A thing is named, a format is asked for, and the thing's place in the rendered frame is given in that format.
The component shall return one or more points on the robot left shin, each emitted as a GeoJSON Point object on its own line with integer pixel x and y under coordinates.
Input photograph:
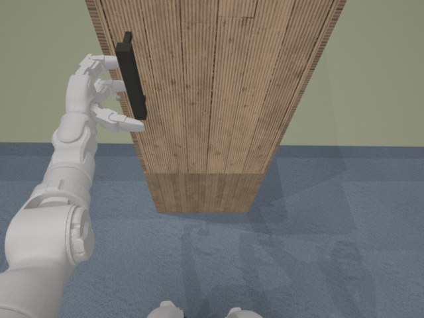
{"type": "Point", "coordinates": [166, 303]}

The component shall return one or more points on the robot left forearm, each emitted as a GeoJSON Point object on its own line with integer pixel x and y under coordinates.
{"type": "Point", "coordinates": [69, 176]}

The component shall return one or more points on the robot shin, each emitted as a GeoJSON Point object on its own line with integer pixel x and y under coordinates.
{"type": "Point", "coordinates": [166, 303]}
{"type": "Point", "coordinates": [234, 309]}

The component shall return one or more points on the cupboard door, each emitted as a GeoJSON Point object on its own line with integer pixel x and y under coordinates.
{"type": "Point", "coordinates": [220, 76]}

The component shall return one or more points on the robot left upper arm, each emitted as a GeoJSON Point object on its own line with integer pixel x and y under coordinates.
{"type": "Point", "coordinates": [44, 247]}

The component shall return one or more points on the left robot hand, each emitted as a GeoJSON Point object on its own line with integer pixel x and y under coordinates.
{"type": "Point", "coordinates": [82, 94]}

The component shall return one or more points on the handle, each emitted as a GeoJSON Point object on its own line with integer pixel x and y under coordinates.
{"type": "Point", "coordinates": [127, 63]}

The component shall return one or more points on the robot right shin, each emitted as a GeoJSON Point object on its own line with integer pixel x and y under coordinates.
{"type": "Point", "coordinates": [234, 309]}

